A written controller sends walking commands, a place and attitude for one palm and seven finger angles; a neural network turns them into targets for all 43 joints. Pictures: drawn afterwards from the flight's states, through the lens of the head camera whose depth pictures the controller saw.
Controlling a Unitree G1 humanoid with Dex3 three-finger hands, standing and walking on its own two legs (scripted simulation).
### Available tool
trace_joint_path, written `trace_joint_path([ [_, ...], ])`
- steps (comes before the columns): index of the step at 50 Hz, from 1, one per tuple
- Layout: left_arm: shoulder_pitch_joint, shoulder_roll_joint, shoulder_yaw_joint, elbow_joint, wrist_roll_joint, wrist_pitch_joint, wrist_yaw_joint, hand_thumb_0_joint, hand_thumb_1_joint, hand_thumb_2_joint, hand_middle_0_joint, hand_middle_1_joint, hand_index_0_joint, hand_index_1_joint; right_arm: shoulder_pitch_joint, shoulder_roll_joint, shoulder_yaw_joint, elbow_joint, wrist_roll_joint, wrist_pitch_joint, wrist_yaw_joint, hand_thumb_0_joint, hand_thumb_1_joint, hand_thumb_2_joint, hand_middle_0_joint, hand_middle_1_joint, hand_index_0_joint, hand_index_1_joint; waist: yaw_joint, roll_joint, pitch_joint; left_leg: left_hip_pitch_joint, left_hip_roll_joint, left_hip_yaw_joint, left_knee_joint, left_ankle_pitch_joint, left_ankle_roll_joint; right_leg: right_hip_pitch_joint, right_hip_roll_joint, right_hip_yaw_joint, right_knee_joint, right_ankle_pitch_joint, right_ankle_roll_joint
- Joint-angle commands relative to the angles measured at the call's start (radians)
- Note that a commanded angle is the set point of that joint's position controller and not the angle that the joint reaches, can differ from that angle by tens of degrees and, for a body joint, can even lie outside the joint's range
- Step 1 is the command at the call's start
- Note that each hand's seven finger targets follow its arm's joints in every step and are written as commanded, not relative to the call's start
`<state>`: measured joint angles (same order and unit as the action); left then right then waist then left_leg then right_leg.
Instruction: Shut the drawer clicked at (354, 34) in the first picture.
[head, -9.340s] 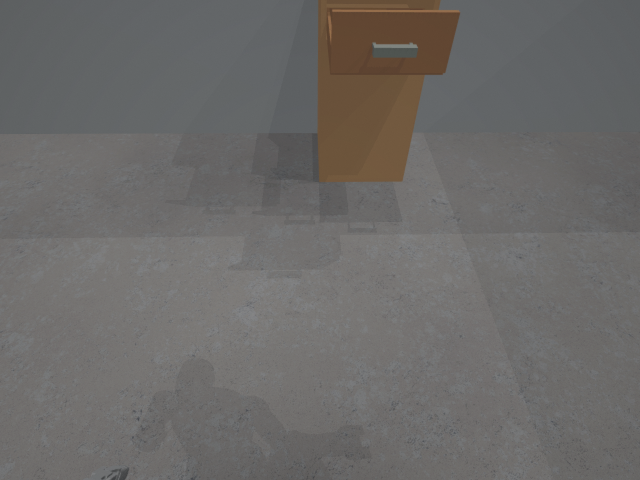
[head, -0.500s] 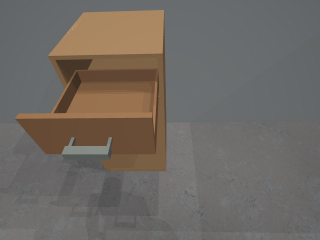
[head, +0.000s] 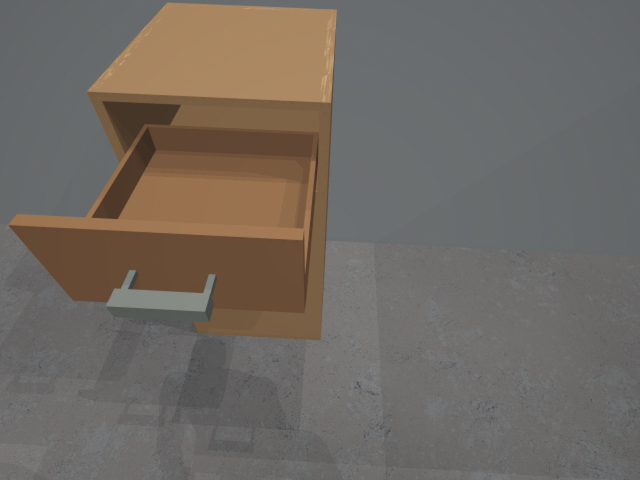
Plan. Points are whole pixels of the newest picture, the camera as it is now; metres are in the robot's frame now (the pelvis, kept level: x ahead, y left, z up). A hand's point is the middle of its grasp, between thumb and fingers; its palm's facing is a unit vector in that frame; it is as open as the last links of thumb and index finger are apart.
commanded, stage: shuffle to correct the standing spot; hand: left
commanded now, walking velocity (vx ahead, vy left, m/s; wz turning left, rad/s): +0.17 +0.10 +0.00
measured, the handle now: (166, 291) +0.34 +0.24 +0.02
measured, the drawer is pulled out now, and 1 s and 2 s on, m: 0.30 0.30 0.30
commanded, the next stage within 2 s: come to a stop and stand still in 0.10 s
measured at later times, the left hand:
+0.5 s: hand out of the picture +0.09 +0.21 -0.17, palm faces +0.08 -0.97 -0.24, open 7.3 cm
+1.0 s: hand out of the picture +0.05 +0.19 -0.16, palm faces +0.07 -0.98 -0.21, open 7.3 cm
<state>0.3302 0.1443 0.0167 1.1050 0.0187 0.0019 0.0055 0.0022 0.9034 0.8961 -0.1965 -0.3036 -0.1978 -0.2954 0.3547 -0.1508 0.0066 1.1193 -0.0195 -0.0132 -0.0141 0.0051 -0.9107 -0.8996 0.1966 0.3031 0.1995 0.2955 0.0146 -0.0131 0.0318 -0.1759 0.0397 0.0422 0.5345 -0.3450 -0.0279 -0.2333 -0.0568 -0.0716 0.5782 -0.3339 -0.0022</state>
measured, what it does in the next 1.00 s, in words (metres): steps on the spot: right foot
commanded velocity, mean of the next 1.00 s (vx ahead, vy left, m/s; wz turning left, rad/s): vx -0.02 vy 0.01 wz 0.00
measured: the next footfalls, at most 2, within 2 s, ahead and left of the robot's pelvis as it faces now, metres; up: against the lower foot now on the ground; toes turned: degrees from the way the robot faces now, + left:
right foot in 0.48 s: +0.13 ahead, -0.08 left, +0.00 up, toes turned -2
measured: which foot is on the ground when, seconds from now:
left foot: down 0.00-1.00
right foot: down 0.00-0.26, up 0.28-0.46, down 0.48-1.00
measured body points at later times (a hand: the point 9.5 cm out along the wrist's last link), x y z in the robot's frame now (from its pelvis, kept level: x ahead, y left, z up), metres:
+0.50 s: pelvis +0.07 +0.02 +0.00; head +0.10 +0.01 +0.45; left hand +0.09 +0.26 -0.15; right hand +0.08 -0.20 -0.17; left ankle +0.01 +0.12 -0.73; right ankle +0.09 -0.08 -0.73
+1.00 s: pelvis +0.03 +0.01 +0.01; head +0.04 +0.00 +0.46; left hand +0.05 +0.24 -0.14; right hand +0.05 -0.21 -0.15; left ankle +0.03 +0.14 -0.73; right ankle +0.09 -0.08 -0.73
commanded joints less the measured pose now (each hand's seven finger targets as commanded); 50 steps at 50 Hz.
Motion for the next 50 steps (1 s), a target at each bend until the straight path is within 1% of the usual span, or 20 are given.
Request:
trace_joint_path([
  [1,0.009,0.085,0.029,-0.064,0.005,-0.030,0.008,0.000,0.900,0.900,-0.200,-0.300,-0.200,-0.300,0.120,-0.108,-0.018,-0.016,-0.002,-0.029,-0.007,0.000,-0.900,-0.900,0.200,0.300,0.200,0.300,-0.013,0.171,0.071,-0.040,0.102,-0.093,-0.143,0.221,0.103,-0.042,0.008,-0.024,0.016,-0.012,-0.056],
  [4,0.057,0.078,0.030,-0.047,0.003,-0.042,0.010,0.000,0.900,0.900,-0.200,-0.300,-0.200,-0.300,0.080,-0.104,-0.018,-0.033,0.001,-0.035,-0.016,0.000,-0.900,-0.900,0.200,0.300,0.200,0.300,0.021,0.076,0.050,-0.075,0.076,-0.052,-0.033,0.405,0.108,0.050,-0.018,0.008,0.020,0.166,-0.071],
  [6,0.148,0.150,0.052,-0.011,0.003,-0.047,0.016,0.000,0.900,0.900,-0.200,-0.300,-0.200,-0.300,0.034,-0.070,-0.015,-0.068,0.003,-0.037,-0.011,0.000,-0.900,-0.900,0.200,0.300,0.200,0.300,0.050,-0.122,0.014,-0.237,-0.024,0.052,0.135,0.190,0.056,0.223,-0.159,0.161,-0.068,0.419,-0.116],
  [8,0.204,0.183,0.068,0.005,0.009,-0.044,0.026,0.000,0.900,0.900,-0.200,-0.300,-0.200,-0.300,-0.035,-0.046,-0.020,-0.100,0.003,-0.031,-0.008,0.000,-0.900,-0.900,0.200,0.300,0.200,0.300,0.073,-0.241,0.041,-0.355,-0.027,0.079,0.229,-0.173,0.040,0.283,-0.301,0.286,-0.142,0.559,-0.199],
  [9,0.195,0.175,0.065,0.000,0.016,-0.041,0.029,0.000,0.900,0.900,-0.200,-0.300,-0.200,-0.300,-0.061,-0.038,-0.021,-0.108,0.004,-0.033,-0.004,0.000,-0.900,-0.900,0.200,0.300,0.200,0.300,0.070,-0.210,0.063,-0.349,-0.017,0.066,0.205,-0.200,0.043,0.254,-0.305,0.277,-0.128,0.583,-0.206],
  [11,0.069,0.155,0.057,-0.037,0.009,-0.029,0.028,0.000,0.900,0.900,-0.200,-0.300,-0.200,-0.300,0.056,-0.029,-0.021,-0.065,0.006,-0.038,-0.001,0.000,-0.900,-0.900,0.200,0.300,0.200,0.300,-0.027,-0.127,0.028,-0.050,-0.024,0.075,-0.067,0.013,0.052,0.066,-0.211,0.119,-0.014,0.480,-0.138],
  [12,0.000,0.110,0.044,-0.068,0.002,-0.021,0.026,0.000,0.900,0.900,-0.200,-0.300,-0.200,-0.300,0.167,-0.071,-0.028,-0.018,-0.005,-0.041,-0.007,0.000,-0.900,-0.900,0.200,0.300,0.200,0.300,-0.074,0.031,0.015,0.120,0.046,-0.025,-0.134,0.302,0.080,-0.082,-0.073,-0.003,0.166,0.329,-0.071],
  [13,-0.028,0.046,0.029,-0.104,-0.001,-0.019,0.028,0.000,0.900,0.900,-0.200,-0.300,-0.200,-0.300,0.261,-0.146,-0.042,0.008,-0.013,-0.039,-0.017,0.000,-0.900,-0.900,0.200,0.300,0.200,0.300,-0.094,0.287,-0.009,0.224,0.256,-0.252,-0.182,0.704,0.163,-0.258,0.037,-0.080,0.357,-0.147,-0.012],
  [15,-0.106,0.059,0.029,-0.120,-0.008,-0.010,0.043,0.000,0.900,0.900,-0.200,-0.300,-0.200,-0.300,0.196,-0.106,-0.014,0.000,-0.015,-0.031,-0.033,0.000,-0.900,-0.900,0.200,0.300,0.200,0.300,-0.069,0.199,0.075,0.121,0.324,-0.268,-0.163,1.035,0.238,-0.297,-0.011,0.057,0.485,-0.290,-0.024],
  [18,-0.063,0.027,0.014,-0.093,-0.011,-0.007,0.033,0.000,0.900,0.900,-0.200,-0.300,-0.200,-0.300,0.037,-0.103,-0.015,-0.049,-0.011,-0.031,-0.040,0.000,-0.900,-0.900,0.200,0.300,0.200,0.300,-0.016,0.133,0.062,0.109,0.240,-0.124,-0.146,1.066,0.204,-0.190,-0.029,0.038,0.266,-0.170,-0.007],
  [23,0.019,0.081,0.025,-0.079,-0.005,-0.007,0.032,0.000,0.900,0.900,-0.200,-0.300,-0.200,-0.300,-0.027,-0.116,-0.043,-0.071,0.007,-0.011,-0.040,0.000,-0.900,-0.900,0.200,0.300,0.200,0.300,0.015,0.073,-0.012,0.107,0.156,-0.042,-0.059,0.834,0.108,0.008,-0.006,0.032,-0.094,0.313,-0.016],
  [25,0.032,0.149,0.035,-0.087,0.000,-0.013,0.032,0.000,0.900,0.900,-0.200,-0.300,-0.200,-0.300,-0.012,-0.107,-0.058,-0.091,0.010,-0.001,-0.035,0.000,-0.900,-0.900,0.200,0.300,0.200,0.300,-0.002,0.010,-0.051,0.003,0.050,0.010,0.000,0.453,0.053,0.081,-0.133,0.159,-0.024,0.789,-0.084],
  [28,0.022,0.172,0.036,-0.090,0.002,-0.018,0.040,0.000,0.900,0.900,-0.200,-0.300,-0.200,-0.300,-0.023,-0.041,-0.055,-0.097,0.018,0.025,-0.029,0.000,-0.900,-0.900,0.200,0.300,0.200,0.300,0.008,-0.229,-0.091,-0.115,-0.029,0.026,0.176,-0.172,0.016,0.150,-0.274,0.267,-0.103,1.027,-0.217],
  [31,-0.054,0.170,0.035,-0.121,0.010,-0.012,0.043,0.000,0.900,0.900,-0.200,-0.300,-0.200,-0.300,-0.053,-0.034,-0.051,-0.097,0.020,0.032,-0.024,0.000,-0.900,-0.900,0.200,0.300,0.200,0.300,-0.007,-0.172,-0.079,-0.113,-0.023,-0.018,0.207,-0.182,0.013,0.074,-0.251,0.248,-0.139,0.808,-0.231],
  [34,-0.123,0.177,0.040,-0.145,-0.001,-0.003,0.039,0.000,0.900,0.900,-0.200,-0.300,-0.200,-0.300,0.020,-0.022,-0.042,-0.064,0.015,0.024,-0.016,0.000,-0.900,-0.900,0.200,0.300,0.200,0.300,-0.051,-0.107,-0.060,0.069,-0.024,0.018,-0.093,0.082,0.010,-0.069,-0.169,0.201,-0.136,0.389,-0.137],
  [36,-0.127,0.126,0.033,-0.159,-0.007,0.008,0.031,0.000,0.900,0.900,-0.200,-0.300,-0.200,-0.300,-0.002,-0.070,-0.041,-0.070,0.002,0.009,-0.016,0.000,-0.900,-0.900,0.200,0.300,0.200,0.300,-0.026,0.067,0.000,0.026,0.081,-0.093,-0.195,0.176,0.055,-0.114,-0.044,0.131,-0.104,0.131,-0.052],
  [38,-0.112,0.099,0.031,-0.155,0.000,0.016,0.030,0.000,0.900,0.900,-0.200,-0.300,-0.200,-0.300,-0.094,-0.089,-0.041,-0.098,-0.001,0.002,-0.012,0.000,-0.900,-0.900,0.200,0.300,0.200,0.300,0.012,0.193,0.056,-0.173,0.158,-0.166,-0.294,0.146,0.101,0.017,0.003,0.075,-0.060,0.042,-0.016],
  [41,-0.047,0.098,0.017,-0.114,0.001,0.007,0.023,0.000,0.900,0.900,-0.200,-0.300,-0.200,-0.300,-0.116,-0.092,-0.033,-0.108,0.004,-0.002,-0.015,0.000,-0.900,-0.900,0.200,0.300,0.200,0.300,0.031,0.087,0.022,-0.151,0.105,-0.114,-0.266,0.063,0.082,0.064,-0.022,0.101,-0.130,0.116,-0.020],
  [44,-0.051,0.111,0.014,-0.101,-0.001,-0.004,0.022,0.000,0.900,0.900,-0.200,-0.300,-0.200,-0.300,-0.053,-0.073,-0.029,-0.082,0.004,0.004,-0.012,0.000,-0.900,-0.900,0.200,0.300,0.200,0.300,0.003,-0.001,0.039,-0.092,0.058,-0.072,-0.242,0.007,0.054,0.006,-0.049,0.144,-0.238,0.041,-0.031],
  [50,-0.025,0.113,0.012,-0.071,-0.004,-0.012,0.022,0.000,0.900,0.900,-0.200,-0.300,-0.200,-0.300,0.022,-0.050,-0.017,-0.039,0.001,0.006,-0.008,0.000,-0.900,-0.900,0.200,0.300,0.200,0.300,-0.009,-0.001,0.064,-0.062,0.039,-0.049,-0.237,0.011,0.048,-0.043,-0.054,0.148,-0.296,-0.053,-0.031],
])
